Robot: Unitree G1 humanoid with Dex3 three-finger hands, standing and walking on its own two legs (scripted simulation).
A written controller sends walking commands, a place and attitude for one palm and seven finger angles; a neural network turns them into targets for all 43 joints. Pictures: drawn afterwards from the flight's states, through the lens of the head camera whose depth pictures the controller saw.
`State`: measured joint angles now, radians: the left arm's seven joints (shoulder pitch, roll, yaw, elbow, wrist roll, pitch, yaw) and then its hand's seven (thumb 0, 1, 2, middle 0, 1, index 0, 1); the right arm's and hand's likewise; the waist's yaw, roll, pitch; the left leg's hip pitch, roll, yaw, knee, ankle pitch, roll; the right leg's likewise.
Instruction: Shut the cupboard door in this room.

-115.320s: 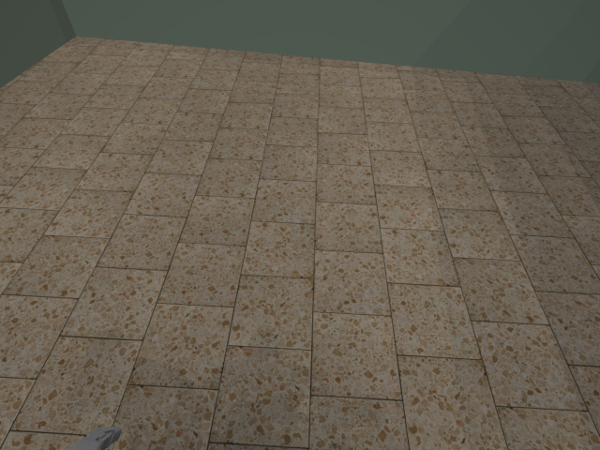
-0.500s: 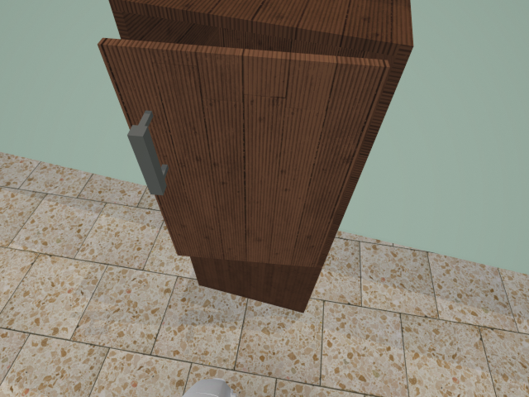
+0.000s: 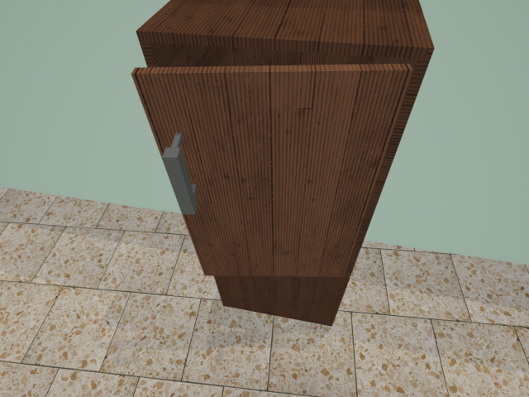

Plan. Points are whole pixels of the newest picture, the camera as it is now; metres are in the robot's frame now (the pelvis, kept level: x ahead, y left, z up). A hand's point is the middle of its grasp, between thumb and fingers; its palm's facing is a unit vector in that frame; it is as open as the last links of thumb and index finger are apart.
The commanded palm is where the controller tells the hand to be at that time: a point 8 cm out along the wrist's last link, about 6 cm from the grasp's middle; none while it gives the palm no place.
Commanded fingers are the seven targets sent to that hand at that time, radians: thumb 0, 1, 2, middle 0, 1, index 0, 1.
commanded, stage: come to a stop and stand still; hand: left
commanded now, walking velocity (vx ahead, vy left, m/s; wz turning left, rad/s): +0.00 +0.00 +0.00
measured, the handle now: (184, 174) +0.44 +0.17 +0.09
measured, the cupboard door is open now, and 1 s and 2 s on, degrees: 10 10 10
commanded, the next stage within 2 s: look again from close up in 0.10 s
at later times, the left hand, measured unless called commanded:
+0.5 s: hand out of the picture +0.04 +0.13 -0.17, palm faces -0.01 -0.98 -0.22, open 7.4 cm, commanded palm none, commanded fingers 0.00 0.90 0.90 -0.20 -0.30 -0.20 -0.30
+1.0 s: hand (198, 337) +0.21 +0.12 -0.01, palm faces +0.28 -0.95 -0.12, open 7.2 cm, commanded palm +0.12 +0.16 -0.05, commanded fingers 0.00 0.90 0.90 -0.37 -0.48 -0.37 -0.48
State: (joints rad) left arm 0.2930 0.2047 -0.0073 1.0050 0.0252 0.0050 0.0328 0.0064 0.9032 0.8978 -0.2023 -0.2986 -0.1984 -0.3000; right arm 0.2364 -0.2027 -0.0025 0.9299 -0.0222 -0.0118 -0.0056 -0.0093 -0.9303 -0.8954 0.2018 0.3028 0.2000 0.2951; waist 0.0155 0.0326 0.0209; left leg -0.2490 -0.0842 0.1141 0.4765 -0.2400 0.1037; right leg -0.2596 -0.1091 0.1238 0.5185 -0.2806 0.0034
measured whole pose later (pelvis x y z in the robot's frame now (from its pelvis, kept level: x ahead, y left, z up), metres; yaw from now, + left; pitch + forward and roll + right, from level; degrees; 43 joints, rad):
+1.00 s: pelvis +0.01 -0.08 -0.01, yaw +5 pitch +1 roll +1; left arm 0.36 0.17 0.07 0.18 -0.15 -0.15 0.05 0.02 0.91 0.90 -0.24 -0.34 -0.23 -0.34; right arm 0.30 -0.23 -0.01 0.84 0.02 -0.28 -0.06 0.01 -0.91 -0.90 0.20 0.30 0.20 0.29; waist -0.03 0.03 -0.04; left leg -0.33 0.00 -0.02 0.61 -0.30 -0.02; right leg -0.30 -0.03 -0.01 0.64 -0.36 0.01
